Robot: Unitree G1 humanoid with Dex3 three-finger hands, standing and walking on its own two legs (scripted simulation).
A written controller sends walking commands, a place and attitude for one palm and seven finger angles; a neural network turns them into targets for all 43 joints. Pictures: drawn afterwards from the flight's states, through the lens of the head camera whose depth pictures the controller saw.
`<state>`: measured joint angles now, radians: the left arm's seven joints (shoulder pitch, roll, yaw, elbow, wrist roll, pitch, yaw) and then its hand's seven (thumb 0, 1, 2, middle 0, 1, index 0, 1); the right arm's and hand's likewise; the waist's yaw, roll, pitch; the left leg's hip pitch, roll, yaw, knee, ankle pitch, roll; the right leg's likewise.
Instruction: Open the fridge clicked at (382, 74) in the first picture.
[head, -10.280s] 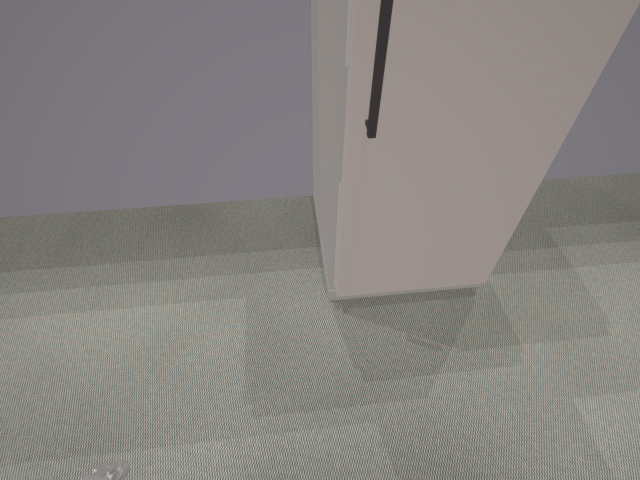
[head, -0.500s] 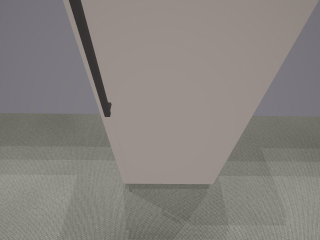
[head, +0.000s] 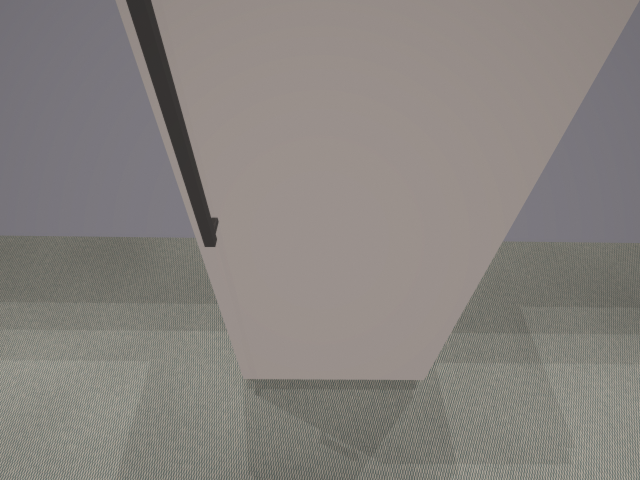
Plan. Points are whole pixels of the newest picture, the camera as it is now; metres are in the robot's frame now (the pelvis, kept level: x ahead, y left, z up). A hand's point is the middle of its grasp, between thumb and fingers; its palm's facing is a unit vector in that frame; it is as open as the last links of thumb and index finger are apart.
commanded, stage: look again from close up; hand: left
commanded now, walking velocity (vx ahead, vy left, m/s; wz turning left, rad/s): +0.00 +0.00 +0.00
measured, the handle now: (186, 140) +0.48 +0.20 +0.18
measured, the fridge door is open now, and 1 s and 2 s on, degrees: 0 0 0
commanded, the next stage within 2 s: raise the hand to about handle height in 0.78 s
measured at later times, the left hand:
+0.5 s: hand out of the picture +0.05 +0.23 -0.16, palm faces -0.04 -0.95 -0.31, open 7.4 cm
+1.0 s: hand (133, 451) +0.17 +0.24 -0.07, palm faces +0.27 -0.93 -0.24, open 7.5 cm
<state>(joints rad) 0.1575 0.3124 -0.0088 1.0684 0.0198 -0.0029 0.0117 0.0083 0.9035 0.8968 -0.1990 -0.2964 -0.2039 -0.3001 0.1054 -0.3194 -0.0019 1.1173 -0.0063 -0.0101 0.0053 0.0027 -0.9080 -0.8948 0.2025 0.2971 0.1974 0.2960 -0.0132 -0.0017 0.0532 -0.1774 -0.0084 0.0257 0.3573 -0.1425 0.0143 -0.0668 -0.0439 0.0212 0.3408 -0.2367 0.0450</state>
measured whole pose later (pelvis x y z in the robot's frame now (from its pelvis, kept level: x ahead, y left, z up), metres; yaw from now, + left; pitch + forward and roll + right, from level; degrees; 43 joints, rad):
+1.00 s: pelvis +0.00 -0.01 -0.01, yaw +1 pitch -1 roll +1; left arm 0.33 0.28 0.20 0.38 -0.11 -0.11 0.00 0.02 0.88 0.89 -0.20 -0.31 -0.21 -0.31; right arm 0.27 -0.26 -0.03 0.86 0.01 -0.16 -0.05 0.01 -0.91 -0.89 0.20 0.30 0.20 0.30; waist 0.00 -0.03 0.04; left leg -0.25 -0.02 0.01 0.45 -0.18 0.00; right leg -0.16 -0.05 0.00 0.49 -0.31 0.02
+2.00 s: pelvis -0.02 -0.01 -0.03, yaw +2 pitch +2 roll -2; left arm 0.17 0.39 0.41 0.01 -0.38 -0.08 -0.40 0.00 -0.21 0.42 -0.28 -1.01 -0.28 -1.01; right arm 0.25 -0.24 0.06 0.62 0.06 -0.31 -0.13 0.01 -0.90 -0.90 0.20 0.30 0.20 0.30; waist 0.04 0.03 -0.06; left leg -0.48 0.02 -0.03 0.74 -0.30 0.01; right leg -0.34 -0.02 -0.03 0.69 -0.39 0.03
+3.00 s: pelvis +0.00 -0.03 -0.01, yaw +2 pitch -2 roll +0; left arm -0.11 0.46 0.47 0.11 -0.35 0.18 -0.43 -0.01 -0.50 0.30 -0.30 -1.20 -0.30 -1.20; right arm 0.22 -0.26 0.07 0.63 0.09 -0.24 -0.13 0.01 -0.91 -0.90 0.20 0.30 0.20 0.30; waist 0.05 0.06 -0.04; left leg -0.29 0.03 -0.03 0.54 -0.22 -0.02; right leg -0.16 0.00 -0.03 0.53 -0.33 0.00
